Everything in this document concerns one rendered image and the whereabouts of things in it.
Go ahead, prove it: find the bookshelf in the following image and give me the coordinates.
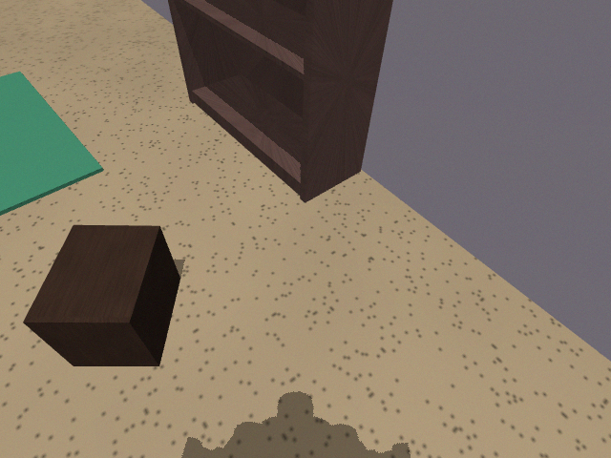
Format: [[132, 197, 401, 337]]
[[168, 0, 393, 203]]

